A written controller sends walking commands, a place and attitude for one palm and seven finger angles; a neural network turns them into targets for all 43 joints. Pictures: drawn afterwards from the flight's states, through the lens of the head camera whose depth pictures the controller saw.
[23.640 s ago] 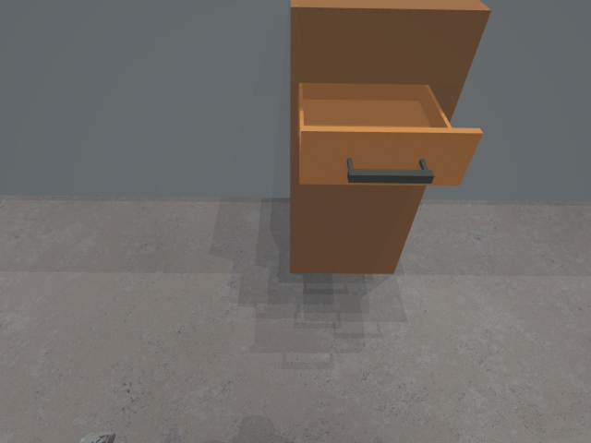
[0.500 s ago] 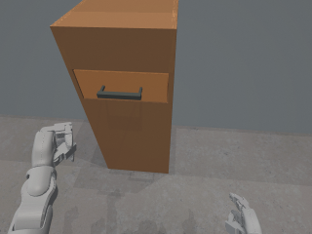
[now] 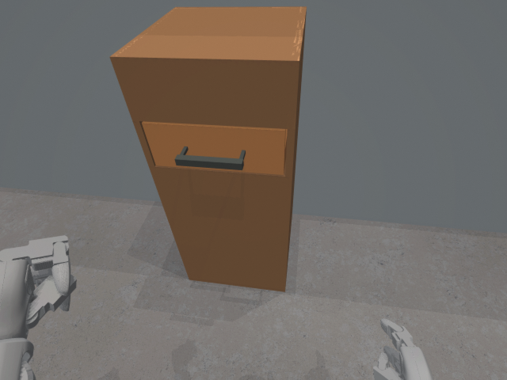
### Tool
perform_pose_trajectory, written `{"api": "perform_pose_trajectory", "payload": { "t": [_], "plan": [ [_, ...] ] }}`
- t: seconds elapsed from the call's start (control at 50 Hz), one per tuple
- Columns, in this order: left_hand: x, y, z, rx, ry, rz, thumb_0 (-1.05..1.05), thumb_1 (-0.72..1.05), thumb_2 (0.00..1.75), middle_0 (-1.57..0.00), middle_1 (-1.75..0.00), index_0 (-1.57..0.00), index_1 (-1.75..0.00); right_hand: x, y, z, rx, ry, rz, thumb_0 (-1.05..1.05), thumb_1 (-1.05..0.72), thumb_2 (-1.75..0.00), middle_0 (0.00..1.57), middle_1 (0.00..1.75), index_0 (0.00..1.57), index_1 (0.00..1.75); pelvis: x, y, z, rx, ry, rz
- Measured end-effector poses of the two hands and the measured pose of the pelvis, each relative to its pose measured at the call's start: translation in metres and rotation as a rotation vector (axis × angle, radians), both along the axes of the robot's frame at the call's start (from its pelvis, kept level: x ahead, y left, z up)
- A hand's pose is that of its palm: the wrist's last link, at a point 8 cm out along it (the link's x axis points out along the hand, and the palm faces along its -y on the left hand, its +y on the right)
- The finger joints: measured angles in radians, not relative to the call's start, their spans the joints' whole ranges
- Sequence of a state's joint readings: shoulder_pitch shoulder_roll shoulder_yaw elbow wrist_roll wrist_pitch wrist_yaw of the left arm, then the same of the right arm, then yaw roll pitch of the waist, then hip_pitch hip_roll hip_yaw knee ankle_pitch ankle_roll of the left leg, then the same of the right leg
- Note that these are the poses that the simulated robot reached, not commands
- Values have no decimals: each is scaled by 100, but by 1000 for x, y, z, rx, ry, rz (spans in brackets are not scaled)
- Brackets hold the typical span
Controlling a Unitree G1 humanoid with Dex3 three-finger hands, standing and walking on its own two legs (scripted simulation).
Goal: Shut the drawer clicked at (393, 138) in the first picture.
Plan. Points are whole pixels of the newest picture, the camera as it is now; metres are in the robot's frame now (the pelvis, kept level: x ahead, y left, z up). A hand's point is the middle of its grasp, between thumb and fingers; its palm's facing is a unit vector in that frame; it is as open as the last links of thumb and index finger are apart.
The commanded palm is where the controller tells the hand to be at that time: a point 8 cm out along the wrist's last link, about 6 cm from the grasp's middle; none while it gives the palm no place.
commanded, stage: draw the hand back to the body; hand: left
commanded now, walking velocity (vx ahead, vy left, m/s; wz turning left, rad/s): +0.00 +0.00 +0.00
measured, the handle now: (211, 157) +0.65 +0.22 -0.02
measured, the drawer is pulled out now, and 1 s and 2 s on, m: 0.00 0.00 0.00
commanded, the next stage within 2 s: step back with the hand held close in 0.02 s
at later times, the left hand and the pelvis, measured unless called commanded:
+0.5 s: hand (69, 280) +0.18 +0.26 +0.14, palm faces +0.28 -0.81 -0.51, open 3.3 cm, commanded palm +0.12 +0.30 +0.17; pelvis -0.02 +0.03 +0.00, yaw -1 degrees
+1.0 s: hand (19, 344) +0.10 +0.26 +0.15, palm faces +0.37 -0.82 -0.45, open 3.3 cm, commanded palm +0.03 +0.31 +0.17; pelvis -0.10 +0.03 -0.02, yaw +0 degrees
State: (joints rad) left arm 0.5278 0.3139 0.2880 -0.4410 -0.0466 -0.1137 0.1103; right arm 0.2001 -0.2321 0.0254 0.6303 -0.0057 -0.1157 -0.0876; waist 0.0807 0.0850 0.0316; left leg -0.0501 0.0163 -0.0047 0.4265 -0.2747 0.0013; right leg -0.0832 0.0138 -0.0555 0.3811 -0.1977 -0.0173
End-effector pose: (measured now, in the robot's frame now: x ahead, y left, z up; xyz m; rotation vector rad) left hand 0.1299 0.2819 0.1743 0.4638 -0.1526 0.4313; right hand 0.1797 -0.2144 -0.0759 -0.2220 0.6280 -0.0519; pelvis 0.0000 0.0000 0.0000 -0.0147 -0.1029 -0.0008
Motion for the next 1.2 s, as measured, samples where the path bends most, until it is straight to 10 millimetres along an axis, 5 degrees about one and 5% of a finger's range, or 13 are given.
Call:
{"api": "perform_pose_trajectory", "payload": {
  "t": [0.12, 0.28, 0.44, 0.76, 0.92, 1.06, 1.2],
  "plan": [
    [7, -1, -11, -36, 19, -5, 2, 89, 90, -140, -160, -140, -159, -6, 1, 1, -8, 1, -7, 1, -90, -89, 20, 30, 20, 30, -2, 0, 0, 2, -2, -5],
    [20, 7, 4, 50, -13, -52, 2, 89, 90, -140, -160, -140, -159, -16, -3, 0, -8, 46, -50, 1, -90, -89, 20, 30, 20, 30, -3, 6, 1, -8, 54, -13],
    [22, 13, -12, 69, 103, -123, 2, 89, 90, -140, -159, -140, -159, -38, -10, -7, -31, 140, -144, 1, -90, -89, 20, 30, 20, 30, -13, 23, 0, 3, 112, -21],
    [-38, 25, -3, 128, -20, -90, 2, 89, 90, -140, -159, -140, -159, -60, 14, 0, -13, 24, -103, 1, -90, -89, 20, 30, 20, 30, -59, 29, -13, 16, 84, -19],
    [-62, 18, -9, 90, -85, -115, 2, 89, 90, -141, -159, -140, -159, -100, 4, -3, -73, 58, -97, 1, -90, -89, 20, 30, 20, 30, -86, 27, -18, -5, 94, -12],
    [-76, 24, 5, 174, -130, -141, 2, 89, 90, -141, -159, -141, -159, -144, -2, -6, -100, 110, -148, 1, -90, -89, 20, 30, 20, 30, -103, 28, -16, -37, 100, 24],
    [-97, 22, 0, 183, -92, -121, 1, 89, 90, -141, -160, -140, -159, -155, -3, -15, -73, 127, -104, 1, -90, -89, 20, 30, 20, 30, -124, 16, -17, -27, 163, 9]
  ]
}}
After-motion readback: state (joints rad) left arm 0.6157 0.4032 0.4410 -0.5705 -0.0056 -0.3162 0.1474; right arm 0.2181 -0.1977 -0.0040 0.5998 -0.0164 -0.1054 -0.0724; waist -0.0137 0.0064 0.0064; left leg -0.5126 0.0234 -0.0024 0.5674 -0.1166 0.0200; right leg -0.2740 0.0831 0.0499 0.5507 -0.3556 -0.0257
